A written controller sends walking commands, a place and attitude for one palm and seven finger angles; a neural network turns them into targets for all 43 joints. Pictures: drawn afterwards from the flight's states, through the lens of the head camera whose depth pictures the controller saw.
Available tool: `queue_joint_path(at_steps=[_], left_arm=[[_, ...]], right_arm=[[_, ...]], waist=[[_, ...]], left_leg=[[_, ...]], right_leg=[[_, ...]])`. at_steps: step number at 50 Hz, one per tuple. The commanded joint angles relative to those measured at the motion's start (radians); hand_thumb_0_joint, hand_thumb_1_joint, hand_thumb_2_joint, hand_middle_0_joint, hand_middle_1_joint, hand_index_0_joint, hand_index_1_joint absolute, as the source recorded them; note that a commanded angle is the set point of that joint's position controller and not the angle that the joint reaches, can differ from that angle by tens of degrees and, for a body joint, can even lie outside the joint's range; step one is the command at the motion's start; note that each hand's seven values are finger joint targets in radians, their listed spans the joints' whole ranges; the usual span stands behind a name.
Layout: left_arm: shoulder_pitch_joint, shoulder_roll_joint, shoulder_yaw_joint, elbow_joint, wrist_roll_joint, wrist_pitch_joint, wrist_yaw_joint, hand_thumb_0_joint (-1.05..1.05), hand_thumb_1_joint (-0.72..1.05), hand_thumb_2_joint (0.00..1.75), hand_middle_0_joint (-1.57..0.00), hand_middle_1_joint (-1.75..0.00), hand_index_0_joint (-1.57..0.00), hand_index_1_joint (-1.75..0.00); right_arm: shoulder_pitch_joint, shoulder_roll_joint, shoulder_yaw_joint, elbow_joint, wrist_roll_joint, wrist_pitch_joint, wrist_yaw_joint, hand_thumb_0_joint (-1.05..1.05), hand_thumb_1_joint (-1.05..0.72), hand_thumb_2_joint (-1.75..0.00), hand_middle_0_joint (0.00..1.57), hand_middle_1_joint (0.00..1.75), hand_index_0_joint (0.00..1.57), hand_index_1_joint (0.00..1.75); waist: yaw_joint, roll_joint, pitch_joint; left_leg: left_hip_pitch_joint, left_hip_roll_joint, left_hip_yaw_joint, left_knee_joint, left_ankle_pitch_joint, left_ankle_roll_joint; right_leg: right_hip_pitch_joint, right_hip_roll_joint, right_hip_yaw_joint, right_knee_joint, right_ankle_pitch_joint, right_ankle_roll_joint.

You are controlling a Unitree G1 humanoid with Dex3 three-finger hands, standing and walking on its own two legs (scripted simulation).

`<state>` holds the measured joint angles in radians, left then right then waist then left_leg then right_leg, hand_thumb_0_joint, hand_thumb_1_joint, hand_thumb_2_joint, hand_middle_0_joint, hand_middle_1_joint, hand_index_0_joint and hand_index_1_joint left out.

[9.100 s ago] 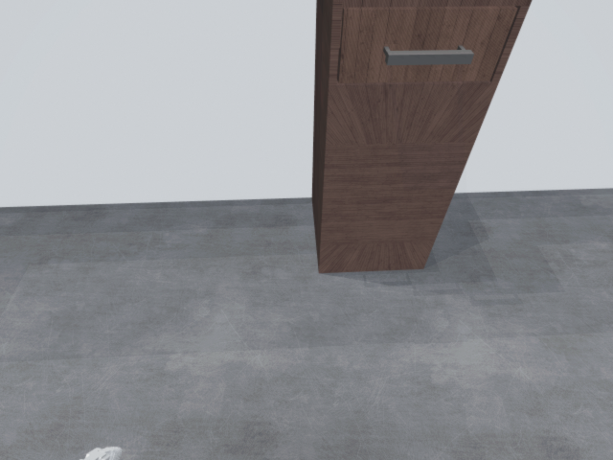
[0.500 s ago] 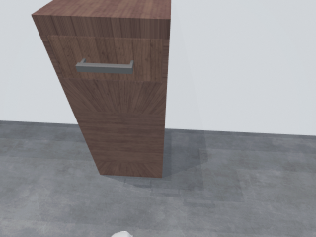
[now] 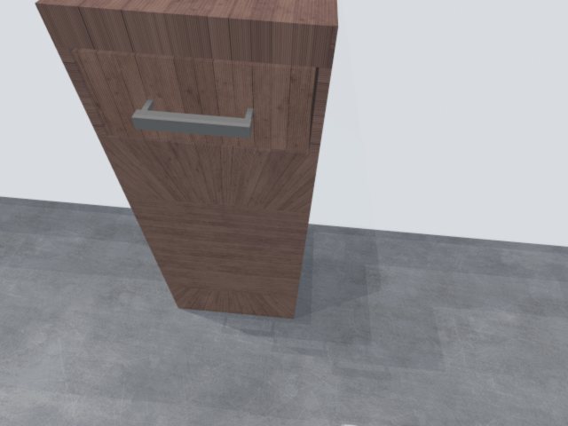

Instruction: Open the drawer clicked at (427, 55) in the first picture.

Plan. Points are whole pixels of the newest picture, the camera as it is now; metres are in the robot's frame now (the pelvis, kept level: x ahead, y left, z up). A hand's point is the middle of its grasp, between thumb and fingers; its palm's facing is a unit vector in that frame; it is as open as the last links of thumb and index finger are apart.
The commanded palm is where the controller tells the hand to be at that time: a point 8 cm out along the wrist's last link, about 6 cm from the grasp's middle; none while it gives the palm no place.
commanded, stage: come to a stop and stand still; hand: left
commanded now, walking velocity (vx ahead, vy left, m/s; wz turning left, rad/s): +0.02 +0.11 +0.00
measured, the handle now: (196, 116) +0.56 +0.20 +0.12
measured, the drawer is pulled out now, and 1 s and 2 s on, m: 0.00 0.00 0.00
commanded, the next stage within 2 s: look again from close up in 0.94 s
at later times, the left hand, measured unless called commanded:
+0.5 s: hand out of the picture +0.01 +0.16 -0.17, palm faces +0.10 -0.97 -0.23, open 7.4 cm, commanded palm none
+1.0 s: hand out of the picture -0.02 +0.15 -0.18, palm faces +0.05 -0.99 -0.16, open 7.4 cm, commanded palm none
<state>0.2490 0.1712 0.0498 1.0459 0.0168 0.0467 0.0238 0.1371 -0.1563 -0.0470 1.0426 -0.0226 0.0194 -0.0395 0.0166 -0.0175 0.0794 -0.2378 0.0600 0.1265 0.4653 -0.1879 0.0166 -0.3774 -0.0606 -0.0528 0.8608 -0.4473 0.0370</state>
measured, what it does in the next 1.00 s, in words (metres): steps on the spot: right foot, then left foot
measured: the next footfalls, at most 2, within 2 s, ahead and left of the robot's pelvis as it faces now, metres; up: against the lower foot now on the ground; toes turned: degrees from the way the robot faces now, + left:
right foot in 0.10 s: +0.05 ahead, -0.15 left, +0.00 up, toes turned -4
left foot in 0.50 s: -0.03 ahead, +0.11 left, +0.00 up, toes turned +2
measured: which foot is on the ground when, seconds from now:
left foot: down 0.00-0.10, up 0.12-0.48, down 0.50-1.00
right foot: up 0.00-0.08, down 0.10-1.00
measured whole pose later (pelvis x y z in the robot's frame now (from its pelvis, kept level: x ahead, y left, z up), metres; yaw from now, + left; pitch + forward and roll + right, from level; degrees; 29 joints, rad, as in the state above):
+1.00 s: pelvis +0.00 -0.01 +0.00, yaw +0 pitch -1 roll +0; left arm 0.28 0.13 0.01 1.17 0.01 0.00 0.03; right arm 0.31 -0.11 0.00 1.15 -0.01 -0.02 -0.04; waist 0.01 0.00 0.03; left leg -0.07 0.03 0.04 0.40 -0.31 -0.01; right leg -0.22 -0.05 -0.06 0.43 -0.20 0.03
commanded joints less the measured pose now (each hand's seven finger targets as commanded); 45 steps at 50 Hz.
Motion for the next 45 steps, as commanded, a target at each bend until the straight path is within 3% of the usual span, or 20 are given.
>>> queue_joint_path(at_steps=[1,2,3,4,5,6,7,9,12,18,20,22,23,24,25,27,29,33,39,45], left_arm=[[0.121,0.03,0.004,-0.035,0.001,-0.02,0.009,0.0,0.9,0.9,-0.2,-0.3,-0.2,-0.3],[0.149,0.036,0.002,-0.025,0.002,-0.03,0.009,0.0,0.9,0.9,-0.2,-0.3,-0.2,-0.3],[0.158,0.066,0.002,-0.02,0.008,-0.042,0.013,0.0,0.9,0.9,-0.2,-0.3,-0.2,-0.3],[0.118,0.136,0.006,-0.033,0.014,-0.056,0.017,0.0,0.9,0.9,-0.2,-0.3,-0.2,-0.3],[0.07,0.191,0.011,-0.059,0.01,-0.057,0.014,0.0,0.9,0.9,-0.2,-0.3,-0.2,-0.3],[0.051,0.21,0.019,-0.07,0.01,-0.055,0.011,0.0,0.9,0.9,-0.2,-0.3,-0.2,-0.3],[0.023,0.213,0.024,-0.071,0.009,-0.053,0.013,0.0,0.9,0.9,-0.2,-0.3,-0.2,-0.3],[-0.02,0.178,0.021,-0.073,0.01,-0.051,0.013,0.0,0.9,0.9,-0.2,-0.3,-0.2,-0.3],[-0.019,0.175,0.031,-0.087,0.01,-0.05,0.015,0.0,0.9,0.9,-0.2,-0.3,-0.2,-0.3],[0.058,0.185,0.044,-0.061,0.014,-0.049,0.013,0.0,0.9,0.9,-0.2,-0.3,-0.2,-0.3],[0.045,0.182,0.043,-0.052,0.01,-0.047,0.012,0.0,0.9,0.9,-0.2,-0.3,-0.2,-0.3],[0.001,0.162,0.037,-0.047,0.0,-0.042,0.012,0.0,0.9,0.9,-0.2,-0.3,-0.2,-0.3],[-0.008,0.13,0.027,-0.049,-0.006,-0.039,0.011,0.0,0.9,0.9,-0.2,-0.3,-0.2,-0.3],[0.002,0.092,0.017,-0.049,-0.01,-0.038,0.007,0.0,0.9,0.9,-0.2,-0.3,-0.2,-0.3],[0.013,0.068,0.011,-0.052,-0.008,-0.037,0.002,0.0,0.9,0.9,-0.2,-0.3,-0.2,-0.3],[-0.008,0.056,-0.002,-0.026,0.001,-0.034,-0.001,0.0,0.9,0.9,-0.2,-0.3,-0.2,-0.3],[0.03,0.064,-0.01,0.012,0.0,-0.04,-0.003,0.0,0.9,0.9,-0.2,-0.3,-0.2,-0.3],[0.058,0.075,-0.02,0.057,-0.006,-0.05,0.002,0.0,0.9,0.9,-0.2,-0.3,-0.2,-0.3],[0.071,0.055,-0.027,0.081,-0.007,-0.054,0.008,0.0,0.9,0.9,-0.2,-0.3,-0.2,-0.3],[0.087,0.042,-0.03,0.092,-0.008,-0.054,0.012,0.0,0.9,0.9,-0.2,-0.3,-0.2,-0.3]], right_arm=[[0.023,-0.156,-0.037,-0.048,-0.001,-0.009,0.005,0.0,-0.9,-0.9,0.2,0.3,0.2,0.3],[0.024,-0.149,-0.037,-0.047,0.004,-0.008,0.009,0.0,-0.9,-0.9,0.2,0.3,0.2,0.3],[0.044,-0.119,-0.034,-0.044,0.011,-0.009,0.015,0.0,-0.9,-0.9,0.2,0.3,0.2,0.3],[0.069,-0.055,-0.025,-0.053,0.021,-0.007,0.022,0.0,-0.9,-0.9,0.2,0.3,0.2,0.3],[0.066,-0.043,-0.018,-0.068,0.018,0.004,0.03,0.0,-0.9,-0.9,0.2,0.3,0.2,0.3],[0.047,-0.059,-0.023,-0.069,0.012,0.021,0.03,0.0,-0.9,-0.9,0.2,0.3,0.2,0.3],[0.039,-0.072,-0.025,-0.069,0.008,0.029,0.031,0.0,-0.9,-0.9,0.2,0.3,0.2,0.3],[0.08,-0.089,-0.029,-0.041,0.006,0.024,0.035,0.0,-0.9,-0.9,0.2,0.3,0.2,0.3],[0.126,-0.093,-0.028,-0.036,0.004,0.019,0.04,0.0,-0.9,-0.9,0.2,0.3,0.2,0.3],[0.115,-0.075,-0.014,-0.056,0.007,0.003,0.035,0.0,-0.9,-0.9,0.2,0.3,0.2,0.3],[0.162,-0.065,-0.008,-0.037,0.009,-0.002,0.03,0.0,-0.9,-0.9,0.2,0.3,0.2,0.3],[0.24,-0.057,-0.001,0.001,0.01,-0.013,0.024,0.0,-0.9,-0.9,0.2,0.3,0.2,0.3],[0.261,-0.073,0.001,0.012,0.009,-0.021,0.021,0.0,-0.9,-0.9,0.2,0.3,0.2,0.3],[0.25,-0.106,0.0,0.011,0.003,-0.028,0.017,0.0,-0.9,-0.9,0.2,0.3,0.2,0.3],[0.22,-0.142,-0.003,-0.006,0.005,-0.028,0.015,0.0,-0.9,-0.9,0.2,0.3,0.2,0.3],[0.141,-0.132,0.006,0.0,0.008,-0.031,0.009,0.0,-0.9,-0.9,0.2,0.3,0.2,0.3],[0.145,-0.109,0.013,0.013,0.01,-0.036,0.003,0.0,-0.9,-0.9,0.2,0.3,0.2,0.3],[0.192,-0.088,0.02,0.042,0.015,-0.04,0.0,0.0,-0.9,-0.9,0.2,0.3,0.2,0.3],[0.229,-0.068,0.026,0.07,0.017,-0.045,-0.005,0.0,-0.9,-0.9,0.2,0.3,0.2,0.3],[0.244,-0.057,0.03,0.081,0.017,-0.047,-0.009,0.0,-0.9,-0.9,0.2,0.3,0.2,0.3]], waist=[[0.006,0.198,-0.106],[0.022,0.173,-0.115],[0.024,0.087,-0.122],[-0.004,-0.101,-0.109],[-0.01,-0.152,-0.056],[0.008,-0.152,-0.054],[0.012,-0.218,-0.016],[-0.005,-0.156,0.005],[0.002,-0.147,-0.018],[0.047,-0.159,-0.071],[0.027,-0.169,-0.094],[-0.013,-0.144,-0.105],[-0.02,-0.074,-0.105],[-0.01,0.051,-0.091],[0.006,0.095,-0.077],[0.018,0.188,-0.005],[0.024,0.148,-0.005],[0.006,0.065,-0.028],[-0.008,0.023,-0.025],[-0.004,0.03,0.001]], left_leg=[[0.006,0.215,-0.162,-0.095,0.32,0.119],[-0.009,0.184,-0.142,-0.053,0.228,0.089],[-0.026,0.121,-0.113,0.016,0.1,0.039],[-0.096,0.027,-0.052,0.108,-0.121,-0.023],[-0.093,-0.019,-0.05,0.159,-0.265,-0.043],[-0.073,-0.021,-0.083,0.247,-0.315,-0.042],[-0.098,-0.015,-0.113,0.315,-0.312,-0.035],[-0.135,-0.016,-0.137,0.397,-0.241,-0.028],[-0.162,-0.022,-0.126,0.423,-0.194,-0.037],[-0.126,-0.038,-0.096,0.204,-0.249,-0.04],[-0.042,-0.048,-0.081,0.087,-0.199,-0.037],[0.114,-0.05,-0.073,-0.087,-0.068,-0.028],[0.16,-0.012,-0.12,-0.133,-0.044,-0.016],[0.134,0.076,-0.217,-0.16,-0.008,0.016],[0.052,0.156,-0.286,-0.19,-0.041,0.046],[-0.076,0.143,-0.271,-0.264,-0.123,0.052],[-0.051,0.094,-0.21,-0.217,-0.022,0.03],[0.022,0.059,-0.16,-0.153,0.054,0.002],[0.055,0.059,-0.147,-0.15,0.106,-0.004],[0.048,0.059,-0.142,-0.156,0.104,-0.003]], right_leg=[[0.122,0.006,-0.016,-0.193,0.103,-0.009],[0.182,0.01,-0.029,-0.32,0.207,-0.005],[0.225,-0.02,0.013,-0.454,0.301,-0.007],[0.212,-0.18,0.225,-0.541,0.357,-0.061],[0.11,-0.294,0.292,-0.606,0.369,-0.136],[0.036,-0.31,0.33,-0.65,0.232,-0.178],[0.0,-0.307,0.37,-0.677,0.122,-0.192],[0.035,-0.268,0.313,-0.661,0.118,-0.187],[0.099,-0.242,0.246,-0.638,0.154,-0.173],[0.231,-0.243,0.263,-0.608,0.262,-0.2],[0.217,-0.218,0.241,-0.586,0.264,-0.184],[0.13,-0.163,0.187,-0.542,0.205,-0.132],[0.078,-0.114,0.151,-0.492,0.16,-0.102],[0.052,-0.051,0.091,-0.433,0.173,-0.068],[0.079,-0.019,0.033,-0.392,0.18,-0.045],[0.161,-0.01,-0.009,-0.374,0.225,-0.021],[0.196,-0.022,0.014,-0.417,0.312,-0.029],[0.21,-0.046,0.049,-0.464,0.385,-0.041],[0.212,-0.051,0.05,-0.469,0.42,-0.042],[0.214,-0.048,0.046,-0.471,0.412,-0.041]])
